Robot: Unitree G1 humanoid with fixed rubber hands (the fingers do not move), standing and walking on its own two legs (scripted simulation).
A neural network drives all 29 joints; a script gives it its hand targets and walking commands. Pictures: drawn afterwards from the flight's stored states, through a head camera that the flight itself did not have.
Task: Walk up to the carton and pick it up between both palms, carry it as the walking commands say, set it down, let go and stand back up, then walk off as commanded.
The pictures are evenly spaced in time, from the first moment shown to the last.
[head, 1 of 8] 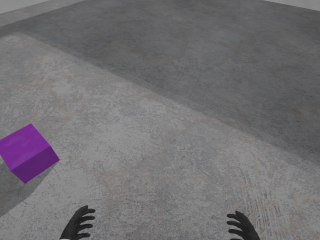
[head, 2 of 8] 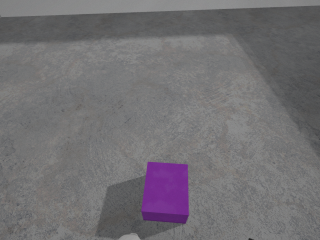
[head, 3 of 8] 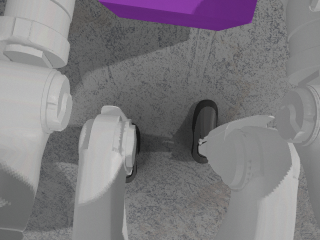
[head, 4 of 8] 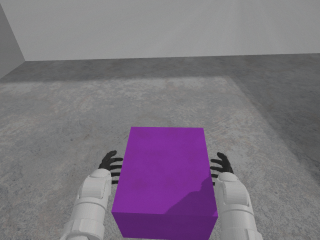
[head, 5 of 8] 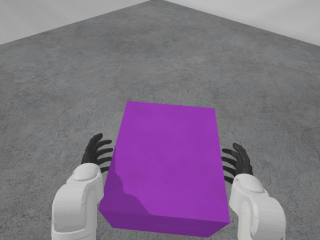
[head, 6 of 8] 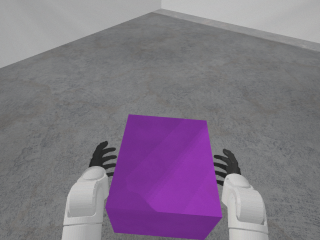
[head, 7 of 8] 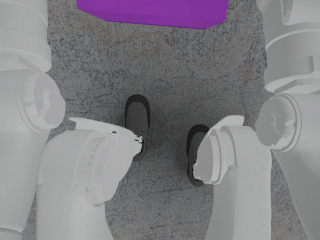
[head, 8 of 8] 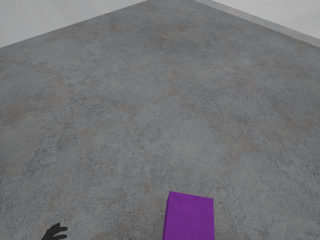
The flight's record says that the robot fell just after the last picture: no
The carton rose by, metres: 0.72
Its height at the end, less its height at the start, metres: +0.00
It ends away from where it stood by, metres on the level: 2.60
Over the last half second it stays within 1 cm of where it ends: no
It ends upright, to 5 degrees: yes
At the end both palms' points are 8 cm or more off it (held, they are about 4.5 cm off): yes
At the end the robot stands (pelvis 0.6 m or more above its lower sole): yes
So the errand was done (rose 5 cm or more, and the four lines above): no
